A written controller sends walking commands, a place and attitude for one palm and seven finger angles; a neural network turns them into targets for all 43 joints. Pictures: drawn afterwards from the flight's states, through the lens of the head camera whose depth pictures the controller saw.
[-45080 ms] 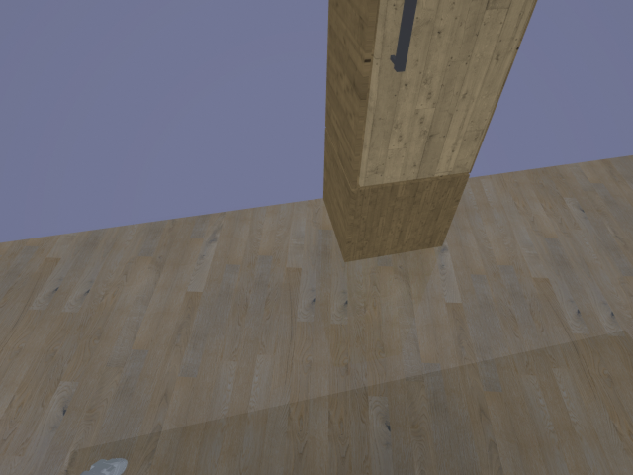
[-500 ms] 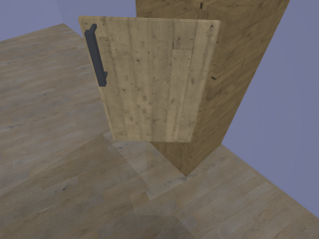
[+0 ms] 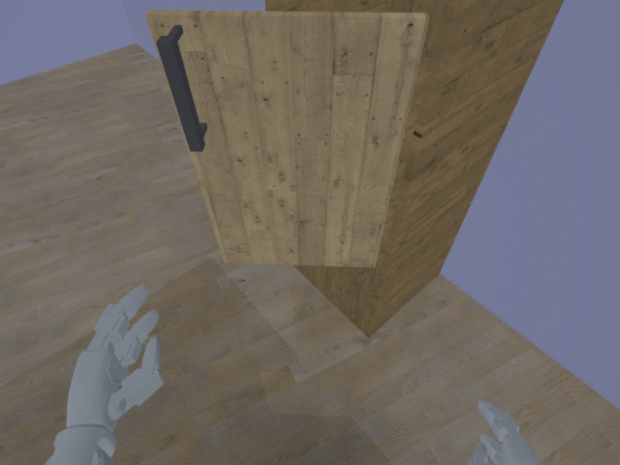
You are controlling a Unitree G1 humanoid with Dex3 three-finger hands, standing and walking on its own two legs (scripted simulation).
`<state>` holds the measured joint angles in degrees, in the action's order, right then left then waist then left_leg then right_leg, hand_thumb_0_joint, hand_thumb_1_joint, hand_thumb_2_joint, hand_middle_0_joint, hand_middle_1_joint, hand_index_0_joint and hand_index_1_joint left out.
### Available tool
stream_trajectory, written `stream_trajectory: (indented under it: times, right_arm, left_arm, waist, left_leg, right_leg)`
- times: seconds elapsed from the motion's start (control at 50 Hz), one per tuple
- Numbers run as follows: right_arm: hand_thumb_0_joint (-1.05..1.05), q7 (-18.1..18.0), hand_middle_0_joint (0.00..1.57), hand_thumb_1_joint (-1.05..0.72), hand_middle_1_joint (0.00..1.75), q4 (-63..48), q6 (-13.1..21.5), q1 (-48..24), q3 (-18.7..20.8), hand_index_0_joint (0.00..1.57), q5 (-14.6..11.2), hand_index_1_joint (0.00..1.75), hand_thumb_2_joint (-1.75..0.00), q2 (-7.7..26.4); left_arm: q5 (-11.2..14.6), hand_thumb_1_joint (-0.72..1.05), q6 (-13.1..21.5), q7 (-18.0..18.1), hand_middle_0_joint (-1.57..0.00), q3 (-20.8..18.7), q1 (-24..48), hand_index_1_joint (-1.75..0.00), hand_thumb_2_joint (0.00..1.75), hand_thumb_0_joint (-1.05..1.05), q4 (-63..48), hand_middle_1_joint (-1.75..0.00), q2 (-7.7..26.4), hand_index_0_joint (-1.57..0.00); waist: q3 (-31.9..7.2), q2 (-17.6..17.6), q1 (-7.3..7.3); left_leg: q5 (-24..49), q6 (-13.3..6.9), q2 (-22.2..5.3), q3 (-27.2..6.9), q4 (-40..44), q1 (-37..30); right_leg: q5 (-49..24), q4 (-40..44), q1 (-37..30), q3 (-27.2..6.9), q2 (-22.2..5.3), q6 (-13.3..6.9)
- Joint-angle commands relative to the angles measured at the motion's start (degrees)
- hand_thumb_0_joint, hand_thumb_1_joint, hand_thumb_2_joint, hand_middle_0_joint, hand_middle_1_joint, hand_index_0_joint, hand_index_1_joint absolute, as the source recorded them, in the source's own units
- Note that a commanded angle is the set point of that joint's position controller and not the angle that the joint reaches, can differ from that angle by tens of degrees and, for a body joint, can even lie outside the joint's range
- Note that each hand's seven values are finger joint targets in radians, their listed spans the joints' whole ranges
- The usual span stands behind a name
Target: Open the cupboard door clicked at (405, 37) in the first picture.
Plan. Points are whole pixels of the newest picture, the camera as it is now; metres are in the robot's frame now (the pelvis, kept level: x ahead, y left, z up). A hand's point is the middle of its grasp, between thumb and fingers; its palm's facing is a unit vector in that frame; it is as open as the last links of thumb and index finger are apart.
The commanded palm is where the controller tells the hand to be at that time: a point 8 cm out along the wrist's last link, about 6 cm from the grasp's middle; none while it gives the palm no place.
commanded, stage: raise the hand with hooked fingers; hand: left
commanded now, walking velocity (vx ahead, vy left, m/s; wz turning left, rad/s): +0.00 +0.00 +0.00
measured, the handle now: (187, 92) +0.60 +0.21 +0.18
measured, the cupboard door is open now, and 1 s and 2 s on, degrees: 46 46 46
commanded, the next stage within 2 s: move the hooked fingers beside the handle in 1.86 s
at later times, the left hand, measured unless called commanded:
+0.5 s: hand (108, 377) +0.21 +0.23 +0.06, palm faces -0.03 -1.00 -0.04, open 10.5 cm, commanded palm +0.18 +0.28 +0.07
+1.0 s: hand (33, 324) +0.23 +0.28 +0.14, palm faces +0.03 -1.00 -0.05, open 13.4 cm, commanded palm +0.21 +0.33 +0.15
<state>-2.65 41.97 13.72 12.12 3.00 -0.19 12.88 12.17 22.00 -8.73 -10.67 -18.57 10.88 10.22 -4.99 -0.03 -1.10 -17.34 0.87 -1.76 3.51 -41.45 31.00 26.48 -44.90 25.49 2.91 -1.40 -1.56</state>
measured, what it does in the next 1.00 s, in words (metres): stands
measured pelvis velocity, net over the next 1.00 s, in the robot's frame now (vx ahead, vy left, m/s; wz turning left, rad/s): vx -0.02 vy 0.03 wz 0.02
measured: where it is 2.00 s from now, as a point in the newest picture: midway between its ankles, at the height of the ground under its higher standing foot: outside the picture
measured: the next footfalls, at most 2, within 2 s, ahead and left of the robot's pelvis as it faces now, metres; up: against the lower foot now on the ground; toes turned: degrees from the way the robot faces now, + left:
none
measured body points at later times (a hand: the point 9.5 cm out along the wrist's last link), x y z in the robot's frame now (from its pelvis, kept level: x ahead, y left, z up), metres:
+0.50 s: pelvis -0.03 +0.00 -0.01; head -0.01 +0.00 +0.44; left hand +0.20 +0.29 +0.07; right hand +0.13 -0.23 -0.10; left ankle +0.03 +0.13 -0.71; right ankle -0.04 -0.09 -0.71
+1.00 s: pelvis -0.02 +0.03 +0.01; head -0.03 +0.02 +0.46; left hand +0.22 +0.34 +0.14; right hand +0.17 -0.20 -0.04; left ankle +0.03 +0.13 -0.71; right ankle -0.04 -0.09 -0.71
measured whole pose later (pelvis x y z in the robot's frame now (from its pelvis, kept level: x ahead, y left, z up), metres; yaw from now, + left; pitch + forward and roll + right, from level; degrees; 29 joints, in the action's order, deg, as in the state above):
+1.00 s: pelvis -0.02 +0.03 +0.01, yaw +1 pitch +0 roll -2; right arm -6.3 33.6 15.0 12.9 -3.8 -3.3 14.7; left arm 20.0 2.7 -24.4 -20.5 -2.1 6.9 22.4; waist -1.9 -2.2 2.6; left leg -14.1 -1.1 -1.7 1.6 -37.2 23.4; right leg 20.4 -35.2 14.9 4.6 -0.7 0.0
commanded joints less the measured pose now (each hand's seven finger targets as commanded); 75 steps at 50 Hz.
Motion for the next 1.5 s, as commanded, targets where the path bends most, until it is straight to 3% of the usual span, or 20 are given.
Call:
stream_trajectory:
  times: [0.0, 0.04, 0.1, 0.16, 0.2, 0.26, 0.36, 0.4, 0.5, 0.56, 0.6, 0.68, 0.7, 0.76, 0.8, 0.94, 1.34, 1.38, 1.42, 1.48]
  right_arm:
    - [0.00, 0.92, 0.20, -0.90, 0.30, -13.26, 3.48, -5.34, 3.33, 0.20, -1.28, 0.30, -0.90, 8.91]
    - [0.00, 0.34, 0.20, -0.90, 0.30, -17.86, 3.22, -5.97, 2.91, 0.20, -1.92, 0.30, -0.90, 8.79]
    - [0.00, -1.30, 0.20, -0.90, 0.30, -19.26, 2.47, -3.99, 1.61, 0.20, -2.21, 0.30, -0.90, 8.46]
    - [0.00, -2.53, 0.20, -0.90, 0.30, -17.88, 2.86, -1.73, 0.73, 0.20, -1.95, 0.30, -0.90, 8.17]
    - [0.00, -3.31, 0.20, -0.90, 0.30, -16.58, 3.41, -0.81, 0.15, 0.20, -1.82, 0.30, -0.90, 8.83]
    - [0.00, -3.81, 0.20, -0.90, 0.30, -15.59, 3.93, -1.13, -0.50, 0.20, -2.30, 0.30, -0.90, 8.99]
    - [0.00, -3.93, 0.20, -0.90, 0.30, -16.39, 4.23, -2.09, -1.34, 0.20, -2.61, 0.30, -0.90, 8.87]
    - [0.00, -3.56, 0.20, -0.90, 0.30, -16.85, 4.23, -2.48, -1.57, 0.20, -2.44, 0.30, -0.90, 8.74]
    - [0.00, -2.81, 0.20, -0.90, 0.30, -17.20, 4.86, -1.74, -1.74, 0.20, -2.48, 0.30, -0.90, 9.04]
    - [0.00, -2.87, 0.20, -0.90, 0.30, -16.86, 5.56, -1.00, -1.80, 0.20, -2.77, 0.30, -0.90, 9.32]
    - [0.00, -3.05, 0.20, -0.90, 0.30, -16.61, 5.84, -0.78, -1.81, 0.20, -2.71, 0.30, -0.90, 9.80]
    - [0.00, -3.25, 0.20, -0.90, 0.30, -16.36, 6.03, -0.96, -1.99, 0.20, -2.91, 0.30, -0.90, 9.67]
    - [0.00, -3.25, 0.20, -0.90, 0.30, -16.19, 5.87, -0.87, -2.19, 0.20, -2.80, 0.30, -0.90, 9.88]
    - [0.00, -3.51, 0.20, -0.90, 0.30, -16.07, 5.48, -1.81, -2.48, 0.20, -3.19, 0.30, -0.90, 9.65]
    - [0.00, -3.74, 0.20, -0.90, 0.30, -16.19, 5.13, -1.99, -2.71, 0.20, -3.23, 0.30, -0.90, 9.75]
    - [0.00, -4.36, 0.20, -0.90, 0.30, -16.56, 4.07, -3.17, -3.56, 0.20, -3.74, 0.30, -0.90, 9.58]
    - [0.00, -4.71, 0.20, -0.90, 0.30, -15.97, 2.53, -5.43, -4.98, 0.20, -4.68, 0.30, -0.90, 9.81]
    - [0.00, -4.44, 0.20, -0.90, 0.30, -16.29, 2.34, -5.10, -4.79, 0.20, -4.76, 0.30, -0.90, 9.70]
    - [0.00, -3.96, 0.20, -0.90, 0.30, -16.44, 2.03, -5.09, -4.65, 0.20, -4.91, 0.30, -0.90, 10.05]
    - [0.00, -3.69, 0.20, -0.90, 0.30, -17.09, 1.79, -5.49, -4.36, 0.20, -5.01, 0.30, -0.90, 10.16]
  left_arm:
    - [5.18, 0.60, 12.79, -15.52, -0.22, -10.10, -9.05, -0.50, 0.77, 0.00, 1.99, -0.50, 11.64, -0.22]
    - [8.36, 0.55, 10.19, -18.15, -0.22, -11.11, -5.38, -0.53, 0.75, 0.00, -5.93, -0.53, 12.82, -0.22]
    - [11.11, 0.48, 6.67, -16.66, -0.23, -11.15, 5.77, -0.57, 0.72, 0.00, -13.87, -0.57, 13.77, -0.23]
    - [9.12, 0.41, 7.39, -14.10, -0.24, -8.04, 13.04, -0.62, 0.69, 0.00, -21.08, -0.62, 13.67, -0.24]
    - [8.26, 0.36, 7.30, -13.81, -0.24, -6.93, 17.06, -0.64, 0.67, 0.00, -22.28, -0.64, 15.21, -0.24]
    - [7.54, 0.29, 4.14, -14.78, -0.24, -6.52, 14.82, -0.69, 0.64, 0.00, -18.08, -0.69, 15.72, -0.24]
    - [9.38, 0.18, -3.29, -15.61, -0.25, -11.22, 11.11, -0.76, 0.59, 0.00, -14.05, -0.76, 18.76, -0.25]
    - [10.35, 0.13, -4.97, -14.88, -0.25, -13.91, 9.56, -0.80, 0.57, 0.00, -12.52, -0.80, 19.86, -0.25]
    - [10.35, 0.01, -4.93, -13.80, -0.26, -12.59, 11.03, -0.87, 0.52, 0.00, -14.69, -0.87, 18.37, -0.26]
    - [9.65, -0.06, -5.08, -13.49, -0.27, -10.96, 13.60, -0.92, 0.49, 0.00, -16.84, -0.92, 17.82, -0.27]
    - [9.36, -0.10, -5.72, -13.18, -0.27, -12.18, 15.55, -0.94, 0.47, 0.00, -17.61, -0.94, 19.91, -0.27]
    - [8.92, -0.20, -7.35, -12.57, -0.28, -13.15, 17.51, -1.00, 0.43, 0.00, -19.65, -1.00, 20.72, -0.28]
    - [8.99, -0.22, -8.04, -12.55, -0.28, -14.24, 18.04, -1.02, 0.42, 0.00, -18.91, -1.02, 22.03, -0.28]
    - [9.13, -0.29, -9.69, -12.90, -0.29, -14.09, 21.05, -1.07, 0.39, 0.00, -19.22, -1.07, 21.86, -0.29]
    - [9.36, -0.34, -11.39, -13.50, -0.29, -14.56, 23.01, -1.10, 0.37, 0.00, -18.03, -1.10, 22.69, -0.29]
    - [9.39, -0.50, -16.24, -15.96, -0.30, -15.06, 30.74, -1.20, 0.30, 0.00, -16.18, -1.20, 24.81, -0.30]
    - [9.44, -0.50, -23.33, -19.78, -0.30, -20.46, 48.16, -1.20, 0.30, 0.00, -7.32, -1.20, 35.31, -0.30]
    - [9.44, -0.50, -24.22, -20.43, -0.30, -19.30, 45.26, -1.20, 0.30, 0.00, -4.64, -1.20, 33.31, -0.30]
    - [9.99, -0.50, -25.06, -21.13, -0.30, -19.41, 42.93, -1.20, 0.30, 0.00, -2.39, -1.20, 33.02, -0.30]
    - [9.94, -0.50, -24.82, -21.17, -0.30, -19.66, 45.12, -1.20, 0.30, 0.00, -4.79, -1.20, 33.71, -0.30]
  waist:
    - [-7.83, 4.26, 4.76]
    - [-13.74, 0.30, 4.92]
    - [-11.73, 2.74, 1.92]
    - [-9.97, -1.72, -0.56]
    - [-8.69, -2.02, -1.82]
    - [-6.39, -3.60, -1.49]
    - [-8.32, -3.87, 1.96]
    - [-8.09, -0.99, 3.47]
    - [-6.68, -0.55, 3.06]
    - [-6.93, -3.20, 2.12]
    - [-7.14, -2.25, 2.38]
    - [-8.80, -4.87, 2.71]
    - [-7.60, -3.30, 2.84]
    - [-6.90, -6.01, 2.84]
    - [-5.49, -5.20, 2.99]
    - [-5.53, -5.57, 2.84]
    - [-5.76, -4.96, 3.52]
    - [-6.05, -4.87, 3.67]
    - [-4.62, -1.08, 4.02]
    - [-5.60, -2.43, 3.96]
  left_leg:
    - [8.74, -0.56, 2.95, -1.61, -10.02, 5.18]
    - [6.42, -1.42, 3.40, -0.48, -10.82, 4.01]
    - [1.63, -2.19, 2.50, -2.19, -11.90, 4.88]
    - [0.67, -2.80, 1.12, -3.19, -11.46, 2.19]
    - [0.90, -3.16, 0.56, -4.04, -11.41, 1.15]
    - [0.09, -3.19, 0.53, -4.56, -8.67, 0.09]
    - [1.90, -2.83, 0.79, -4.79, -3.79, -3.28]
    - [3.81, -2.59, 0.89, -5.16, -2.23, -3.64]
    - [4.84, -2.67, 0.99, -4.81, 1.10, -7.08]
    - [3.32, -2.72, 0.90, -4.86, 3.15, -10.20]
    - [4.21, -2.81, 0.81, -5.40, 4.11, -11.61]
    - [4.83, -2.57, 0.77, -5.67, 6.46, -15.10]
    - [5.61, -2.59, 0.72, -5.96, 6.83, -14.97]
    - [5.41, -2.30, 0.80, -5.75, 8.35, -16.69]
    - [5.61, -2.39, 0.91, -5.81, 9.12, -17.23]
    - [6.51, -2.36, 1.01, -6.13, 11.59, -20.98]
    - [7.77, -2.69, 2.09, -5.80, 15.55, -24.92]
    - [8.56, -2.70, 2.25, -5.46, 15.27, -24.96]
    - [9.26, -2.79, 2.22, -4.97, 14.63, -22.96]
    - [8.86, -2.79, 2.36, -4.89, 14.19, -23.44]
  right_leg:
    - [-23.59, -3.51, 7.60, -3.96, -0.44, 1.26]
    - [-16.83, -1.38, 6.02, -6.29, -0.64, 1.85]
    - [-7.63, 2.29, 8.79, -9.01, -0.48, 3.30]
    - [-4.23, 3.70, 11.39, -8.53, 0.26, 2.62]
    - [-4.29, 3.98, 12.03, -8.31, 0.96, 2.45]
    - [-2.60, 5.86, 11.51, -6.91, 1.26, 1.88]
    - [-3.84, 8.57, 5.59, -5.69, 1.02, 1.91]
    - [-6.76, 8.68, 2.86, -4.75, 1.42, 1.84]
    - [-9.62, 9.10, 2.78, -1.96, 2.58, 1.72]
    - [-8.52, 9.67, 3.60, -0.38, 2.84, 1.52]
    - [-9.70, 9.86, 2.23, 0.05, 3.22, 1.22]
    - [-11.18, 10.65, 0.54, 1.15, 3.13, 1.00]
    - [-12.05, 11.06, -0.38, 1.23, 3.50, 0.86]
    - [-12.47, 12.25, -1.21, 1.44, 3.36, 0.78]
    - [-13.06, 13.47, -2.25, 1.29, 3.64, 0.65]
    - [-14.60, 16.45, -4.65, 1.28, 3.73, 0.52]
    - [-16.29, 23.12, -9.94, -0.33, 2.88, 0.57]
    - [-17.65, 22.82, -9.80, -0.43, 2.75, 0.64]
    - [-19.14, 22.73, -9.79, -1.08, 2.47, 1.05]
    - [-18.34, 22.24, -9.00, -1.31, 2.40, 1.18]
